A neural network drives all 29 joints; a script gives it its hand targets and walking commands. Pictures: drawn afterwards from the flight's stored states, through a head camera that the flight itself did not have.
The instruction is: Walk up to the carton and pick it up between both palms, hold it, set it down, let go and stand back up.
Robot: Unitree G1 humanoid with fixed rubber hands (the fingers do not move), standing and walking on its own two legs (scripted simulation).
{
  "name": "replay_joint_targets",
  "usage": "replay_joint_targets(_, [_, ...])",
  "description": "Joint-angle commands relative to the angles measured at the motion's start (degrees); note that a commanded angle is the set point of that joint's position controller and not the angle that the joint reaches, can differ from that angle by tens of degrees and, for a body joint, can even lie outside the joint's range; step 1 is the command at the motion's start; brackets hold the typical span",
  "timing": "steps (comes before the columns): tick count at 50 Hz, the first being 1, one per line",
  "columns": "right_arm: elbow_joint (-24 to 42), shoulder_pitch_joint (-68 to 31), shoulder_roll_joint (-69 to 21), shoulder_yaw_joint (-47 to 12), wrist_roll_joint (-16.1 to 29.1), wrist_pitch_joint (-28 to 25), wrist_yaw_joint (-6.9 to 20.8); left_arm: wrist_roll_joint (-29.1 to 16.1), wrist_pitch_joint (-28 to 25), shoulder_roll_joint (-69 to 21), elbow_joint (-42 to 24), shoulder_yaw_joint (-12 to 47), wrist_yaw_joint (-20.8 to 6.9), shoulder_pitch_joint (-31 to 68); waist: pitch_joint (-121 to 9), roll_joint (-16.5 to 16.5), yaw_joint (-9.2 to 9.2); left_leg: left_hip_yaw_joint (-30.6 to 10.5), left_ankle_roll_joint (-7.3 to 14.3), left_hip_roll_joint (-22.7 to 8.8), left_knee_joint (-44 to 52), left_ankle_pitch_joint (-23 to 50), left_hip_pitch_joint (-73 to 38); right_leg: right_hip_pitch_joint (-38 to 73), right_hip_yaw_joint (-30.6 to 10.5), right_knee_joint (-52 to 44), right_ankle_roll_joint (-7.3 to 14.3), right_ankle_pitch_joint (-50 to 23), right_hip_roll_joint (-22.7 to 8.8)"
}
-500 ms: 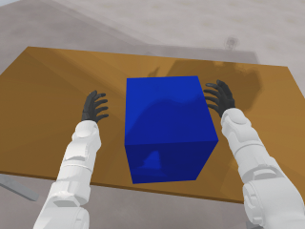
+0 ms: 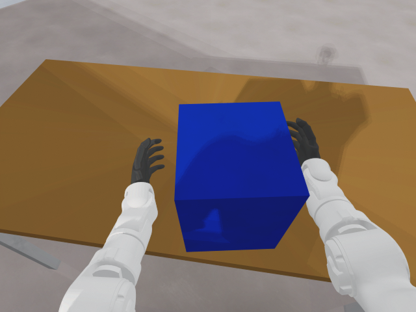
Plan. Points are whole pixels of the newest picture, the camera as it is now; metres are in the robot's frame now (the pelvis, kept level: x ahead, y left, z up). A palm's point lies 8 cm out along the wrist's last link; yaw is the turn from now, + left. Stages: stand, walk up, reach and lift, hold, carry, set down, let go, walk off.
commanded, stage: reach and lift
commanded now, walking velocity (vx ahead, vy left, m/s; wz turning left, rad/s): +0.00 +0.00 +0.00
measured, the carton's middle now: (230, 181) +0.39 +0.00 +0.01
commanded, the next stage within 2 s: none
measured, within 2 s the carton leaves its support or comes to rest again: leaves its support in 1.68 s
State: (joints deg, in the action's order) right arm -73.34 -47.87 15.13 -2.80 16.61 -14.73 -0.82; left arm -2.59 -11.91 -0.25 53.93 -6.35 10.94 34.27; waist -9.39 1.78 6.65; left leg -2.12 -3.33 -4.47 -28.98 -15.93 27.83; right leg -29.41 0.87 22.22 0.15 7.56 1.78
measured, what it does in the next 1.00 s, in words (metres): stands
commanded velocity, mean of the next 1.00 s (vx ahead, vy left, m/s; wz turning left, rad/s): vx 0.00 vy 0.00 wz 0.00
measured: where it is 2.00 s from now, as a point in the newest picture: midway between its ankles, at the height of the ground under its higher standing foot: outside the picture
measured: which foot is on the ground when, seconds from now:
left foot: down 0.00-1.00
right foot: down 0.00-1.00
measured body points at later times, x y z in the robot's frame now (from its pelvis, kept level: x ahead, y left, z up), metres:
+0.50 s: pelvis -0.01 -0.01 +0.00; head +0.05 +0.00 +0.45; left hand +0.38 +0.16 +0.04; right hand +0.44 -0.13 +0.05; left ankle -0.03 +0.15 -0.74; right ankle +0.02 -0.12 -0.74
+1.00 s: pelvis +0.00 -0.01 +0.01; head +0.05 +0.00 +0.46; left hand +0.38 +0.16 +0.04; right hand +0.43 -0.13 +0.06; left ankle -0.03 +0.14 -0.74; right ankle +0.02 -0.12 -0.74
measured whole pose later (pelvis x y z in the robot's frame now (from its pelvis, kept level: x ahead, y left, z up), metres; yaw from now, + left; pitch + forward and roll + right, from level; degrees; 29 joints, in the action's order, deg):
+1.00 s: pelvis +0.00 -0.01 +0.01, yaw +2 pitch +8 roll -1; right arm -63.2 -42.1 1.4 24.6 -17.1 -15.9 -2.2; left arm 19.3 -12.7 -8.4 49.1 -25.0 6.2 33.3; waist -2.7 0.3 3.2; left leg -0.9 -3.2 -3.9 -18.7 -11.5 15.3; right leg -17.9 1.7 15.8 0.5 6.0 0.8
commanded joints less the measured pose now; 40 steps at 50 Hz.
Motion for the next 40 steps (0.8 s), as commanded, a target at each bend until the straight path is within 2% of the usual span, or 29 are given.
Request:
replay_joint_targets(1, [9.49, -23.73, 4.03, -0.33, -0.41, -2.01, 0.3, 0.8, -3.61, 1.42, -8.98, -0.35, -0.5, 22.49, -27.9, -5.51, 0.13, 4.51, -2.32, 4.57, 0.84, 26.99, -3.11, 26.21, 0.06, 4.24, -0.14, -17.89, 1.94])
replay_joint_targets(2, [12.62, -24.76, 3.7, -0.78, -1.41, -2.2, -0.23, 0.05, -4.21, 2.98, -9.1, -0.75, -0.41, 24.88, -32.26, -6.5, -0.02, 5.4, -2.01, 5.04, 0.33, 26.32, -3.23, 26.4, -0.56, 3.35, -0.58, -17.69, 1.73])
replay_joint_targets(4, [11.78, -27.04, 1.23, 0.23, -2.6, -1.69, -0.01, -0.11, -5.04, 1.96, -5.53, -1.0, -0.45, 27.93, -31.82, -7.65, -0.48, 5.35, -1.52, 5.08, 0.32, 22.07, 2.36, 27.73, -0.78, 4.91, -0.75, -14.37, 1.15])
replay_joint_targets(5, [12.61, -24.52, -0.1, 0.6, -2.94, -1.96, -0.13, 0.57, -5.58, -0.22, -9.43, 0.04, -0.01, 24.96, -35.11, -5.58, -0.9, 5.62, -1.94, 5.01, 0.44, 23.6, -1.55, 26.92, -0.42, 4.65, -0.68, -15.83, 1.14])
replay_joint_targets(6, [12.66, -25.71, -2.18, 2.05, -4.65, -1.71, -0.27, 0.82, -5.79, -1.42, -8.96, 0.13, -0.13, 27.73, -36.37, -5.44, -0.97, 5.21, -2.23, 4.83, 0.43, 25.3, -3.11, 24.96, -0.03, 3.64, -0.06, -15.22, 1.51])
replay_joint_targets(8, [10.71, -26.5, -2.05, 4.3, -6.08, -1.9, -0.99, 3.09, -5.14, -2.79, -8.97, -0.34, 0.16, 27.68, -33.39, -1.68, -2.31, 4.75, -3.29, 4.66, 0.14, 28.34, -5.14, 24.01, 0.98, 3.59, 0.43, -18.18, 2.24])
replay_joint_targets(9, [13.11, -26.15, -3.38, 3.53, -6.69, -2.06, -1.19, 3.87, -5.46, -3.62, -7.84, -1.81, 0.04, 26.42, -33.7, -3.21, -1.04, 4.91, -2.92, 4.95, 0.04, 27.21, -4.8, 25.2, 0.41, 3.52, 0.15, -17.67, 2.14])
replay_joint_targets(11, [11.4, -26.74, -3.15, 5.62, -8.83, -0.63, -1.58, 5.37, -4.22, -2.76, -7.21, -3.68, 0.29, 27.97, -29.01, -5.19, -0.84, 5.58, -1.79, 5.04, 1.21, 23.08, -2.57, 25.34, -0.06, 2.5, -0.24, -13.37, 2.04])
replay_joint_targets(12, [11.16, -24.83, -1.77, 7.15, -10.32, -1.16, -2.36, 6.84, -3.64, -2.26, -6.87, -5.17, 0.16, 25.02, -27.6, -5.89, -1.3, 5.54, -1.95, 5.03, 1.82, 24.2, -2.31, 28.11, 0.02, 2.62, -0.4, -16.07, 1.95])
replay_joint_targets(17, [16.3, -24.93, -8.08, 9.15, -12.97, -2.31, -2.97, 8.79, -4.05, -7.17, -12.62, -3.81, 0.25, 26.18, -35.23, -3.11, -0.7, 5.92, -2.46, 5.34, 1.73, 29.99, -4.96, 30.47, 0.3, 2.31, 0.33, -21.92, 1.89])
replay_joint_targets(18, [15.49, -25.28, -7.52, 9.8, -14.18, -1.77, -3.24, 8.43, -3.97, -5.95, -12.11, -4.17, 0.03, 28.33, -34.59, -5.05, -1.46, 5.72, -1.85, 5.39, 1.84, 27.97, -4.48, 31.25, 0.2, 2.39, -0.08, -21.7, 1.28])
replay_joint_targets(19, [15.46, -24.41, -8.93, 9.51, -14.49, -1.66, -2.85, 8.7, -4.01, -7.11, -11.12, -4.42, -0.33, 28.47, -34.17, -4.58, -1.57, 6.23, -1.59, 5.39, 2.01, 27.6, -4.87, 30.77, 0.12, 2.65, -0.57, -22.71, 1.12])
replay_joint_targets(20, [15.12, -25.62, -9.36, 10.48, -15.58, -1.6, -3.01, 9.6, -3.77, -8.24, -11.62, -3.56, 0.0, 28.88, -31.6, -3.16, -1.92, 5.72, -2.02, 4.96, 2.56, 28.1, -6.48, 29.04, 0.61, 2.05, -0.1, -21.19, 1.16])
replay_joint_targets(21, [15.68, -25.02, -8.95, 10.53, -16.17, -1.48, -2.93, 10.57, -3.42, -7.57, -10.63, -6.13, -0.28, 26.16, -31.77, -5.27, -0.07, 6.3, -1.67, 5.22, 2.66, 26.79, -6.07, 29.73, 0.76, 1.49, 0.18, -17.95, 1.56])
replay_joint_targets(22, [13.85, -24.62, -9.54, 11.23, -15.12, -0.33, -2.34, 10.88, -2.71, -7.41, -11.37, -6.17, 0.07, 28.3, -28.5, -3.04, -0.13, 6.16, -1.77, 5.05, 3.32, 24.2, -6.57, 28.24, 0.69, 1.0, 0.14, -13.91, 1.26])
replay_joint_targets(23, [14.64, -24.3, -10.33, 11.94, -16.34, -0.46, -2.08, 11.51, -2.84, -8.53, -11.47, -6.44, 0.03, 28.31, -27.95, -4.36, -0.86, 6.66, -1.69, 4.97, 4.1, 22.92, -7.99, 27.15, 1.34, -0.03, 0.34, -11.68, 1.38])
replay_joint_targets(24, [12.38, -23.62, -11.86, 12.07, -16.87, 0.24, -1.82, 12.57, -2.45, -8.95, -10.31, -6.65, -0.55, 28.92, -26.16, -3.33, -1.14, 6.42, -1.6, 5.22, 4.16, 22.11, -6.39, 28.2, 0.59, -0.05, 0.64, -11.61, 0.94])
replay_joint_targets(25, [15.71, -23.4, -11.86, 11.97, -17.91, -0.49, -2.33, 12.06, -2.72, -9.23, -11.47, -6.24, -0.32, 26.74, -27.95, -4.59, -1.32, 6.8, -1.65, 5.31, 3.93, 24.08, -6.29, 29.76, 0.88, 0.26, 0.56, -13.76, 1.18])
replay_joint_targets(26, [14.31, -24.84, -10.31, 14.17, -19.09, -0.89, -2.3, 12.79, -2.48, -9.21, -12.0, -6.64, -0.33, 28.05, -28.02, -2.84, -1.17, 6.71, -1.99, 5.27, 3.87, 25.9, -7.34, 28.98, 1.12, 0.08, 0.5, -14.13, 1.21])
replay_joint_targets(27, [13.14, -23.42, -12.13, 14.01, -19.07, -0.85, -2.04, 12.12, -1.91, -11.13, -11.41, -4.68, -0.74, 27.1, -27.58, -3.47, -2.7, 6.88, -1.84, 5.1, 3.63, 26.98, -9.38, 28.22, 1.79, -0.42, 0.17, -15.62, 1.29])
replay_joint_targets(30, [16.93, -23.84, -16.47, 14.56, -22.28, -1.97, -1.2, 12.79, -3.47, -14.42, -12.87, -3.95, -1.81, 29.39, -30.86, -2.51, -2.75, 6.45, -1.97, 5.1, 3.96, 25.74, -8.78, 28.4, 2.08, 0.01, 0.52, -14.77, 0.92])
replay_joint_targets(31, [16.18, -22.56, -17.39, 14.43, -22.82, -1.7, -1.34, 13.74, -3.7, -13.91, -12.82, -5.49, -1.99, 28.07, -27.81, -3.38, -1.68, 6.71, -1.92, 5.18, 4.18, 26.96, -9.46, 29.42, 2.19, 0.34, 0.27, -16.82, 1.07])
replay_joint_targets(32, [17.72, -23.12, -23.19, 11.79, -23.1, -2.16, -0.05, 14.69, -3.77, -18.47, -11.38, -4.82, -3.12, 27.55, -27.68, -4.55, -0.74, 6.72, -1.49, 5.39, 4.57, 28.26, -8.64, 32.01, 1.87, 0.62, -0.14, -19.56, 0.87])
replay_joint_targets(33, [17.4, -23.23, -26.82, 12.15, -24.45, -2.33, 0.57, 16.29, -4.06, -19.21, -11.88, -5.24, -4.17, 29.01, -27.61, -3.56, -1.27, 7.62, -1.5, 5.87, 4.16, 26.91, -7.25, 33.72, 1.4, 0.59, -0.37, -20.78, -0.08])
replay_joint_targets(34, [15.43, -22.97, -32.33, 13.54, -27.57, -2.26, 1.81, 17.8, -3.66, -24.86, -9.37, -3.69, -5.75, 28.74, -25.41, -3.58, -2.54, 7.16, -1.28, 5.83, 5.7, 25.22, -7.15, 33.43, 2.06, -0.14, -0.11, -18.13, 0.11])
replay_joint_targets(36, [14.6, -22.24, -44.42, 11.28, -31.9, -3.34, 4.17, 19.9, -4.4, -34.52, -10.12, 0.14, -8.77, 30.92, -26.07, -2.9, -3.15, 7.07, -1.23, 5.7, 6.26, 27.31, -9.54, 33.78, 2.47, 0.05, -0.2, -21.72, -0.29])
replay_joint_targets(38, [13.57, -20.64, -46.22, 12.2, -34.33, -5.02, 5.27, 22.17, -4.04, -36.52, -9.75, 0.85, -9.1, 28.98, -26.34, -0.51, -3.82, 7.04, -2.04, 5.31, 6.51, 29.94, -11.15, 34.92, 3.39, -0.05, 0.2, -24.62, 0.01])
replay_joint_targets(39, [14.04, -19.48, -45.99, 10.76, -33.88, -5.27, 5.33, 21.94, -4.2, -35.04, -10.81, 1.06, -9.25, 28.47, -23.84, -0.81, -2.72, 7.28, -2.03, 5.38, 7.06, 29.09, -11.17, 35.41, 3.2, -0.54, 0.13, -23.72, 0.4])
replay_joint_targets(40, [13.72, -19.47, -46.15, 10.84, -34.78, -5.56, 5.54, 22.19, -4.21, -35.83, -10.06, 0.65, -9.47, 28.9, -23.76, -2.16, -3.5, 7.23, -1.52, 5.24, 8.03, 29.1, -11.56, 36.79, 3.26, -0.88, 0.07, -25.72, 0.37])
